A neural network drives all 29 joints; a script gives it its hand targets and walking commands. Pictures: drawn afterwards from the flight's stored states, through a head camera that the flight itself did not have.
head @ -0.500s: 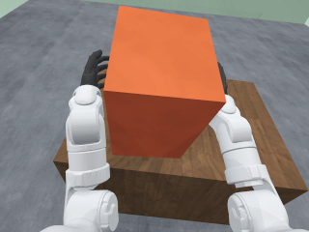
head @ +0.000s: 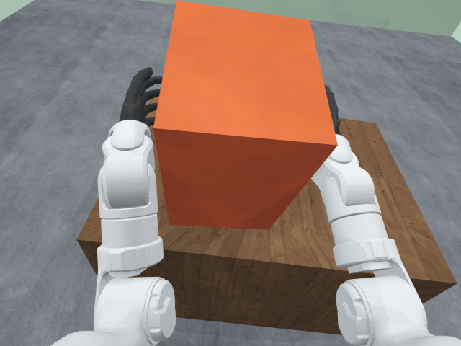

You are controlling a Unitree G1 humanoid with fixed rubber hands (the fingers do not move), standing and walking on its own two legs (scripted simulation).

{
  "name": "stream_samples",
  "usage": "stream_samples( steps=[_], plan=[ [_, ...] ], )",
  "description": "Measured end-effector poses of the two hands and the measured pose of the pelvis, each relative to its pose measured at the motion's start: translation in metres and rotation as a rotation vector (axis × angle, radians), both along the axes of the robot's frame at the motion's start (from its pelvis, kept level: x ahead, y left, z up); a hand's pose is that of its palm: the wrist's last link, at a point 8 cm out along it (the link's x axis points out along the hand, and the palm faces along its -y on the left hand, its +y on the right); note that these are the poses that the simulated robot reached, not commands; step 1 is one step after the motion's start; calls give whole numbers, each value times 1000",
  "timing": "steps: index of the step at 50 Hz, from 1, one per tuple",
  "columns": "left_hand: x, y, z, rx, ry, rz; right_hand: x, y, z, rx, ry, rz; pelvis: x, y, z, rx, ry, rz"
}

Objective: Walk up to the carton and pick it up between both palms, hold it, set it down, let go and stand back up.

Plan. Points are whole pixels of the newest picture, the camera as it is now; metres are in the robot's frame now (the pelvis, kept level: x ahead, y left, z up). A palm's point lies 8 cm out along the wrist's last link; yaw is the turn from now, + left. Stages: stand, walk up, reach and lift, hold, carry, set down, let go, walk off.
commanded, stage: hold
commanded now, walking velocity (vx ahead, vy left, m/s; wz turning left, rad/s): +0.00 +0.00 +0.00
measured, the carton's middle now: (230, 135) +0.41 +0.01 +0.17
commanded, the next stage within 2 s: none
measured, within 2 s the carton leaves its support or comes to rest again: neither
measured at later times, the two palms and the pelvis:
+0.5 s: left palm (132, 127) +0.36 +0.16 +0.22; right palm (322, 136) +0.37 -0.13 +0.21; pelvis +0.00 +0.00 +0.00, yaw +0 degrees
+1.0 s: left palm (135, 126) +0.36 +0.15 +0.22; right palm (323, 136) +0.37 -0.14 +0.21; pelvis +0.00 +0.00 +0.00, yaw +0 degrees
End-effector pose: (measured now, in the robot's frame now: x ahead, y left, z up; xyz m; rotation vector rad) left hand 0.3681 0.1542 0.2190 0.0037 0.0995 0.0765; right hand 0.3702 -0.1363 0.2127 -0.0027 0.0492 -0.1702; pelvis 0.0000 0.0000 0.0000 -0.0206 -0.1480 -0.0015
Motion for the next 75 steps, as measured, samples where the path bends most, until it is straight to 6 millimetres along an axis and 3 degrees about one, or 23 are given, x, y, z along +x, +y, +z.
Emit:
stream_samples(
  steps=[10, 25, 75],
  plan=[
    [2, -3, -8, 22, 38, -7, 0, -3, -13, 14, 38, -4, 0, 4, 0, 0, -2, -8],
    [-9, 3, -1, 2, 5, 11, -5, 4, 0, 3, 6, 12, -3, 2, 0, 0, -23, -7],
    [3, -2, -8, 16, 19, -10, 1, -2, -12, 3, 21, -8, 2, 2, 0, 0, -10, -9]
  ],
)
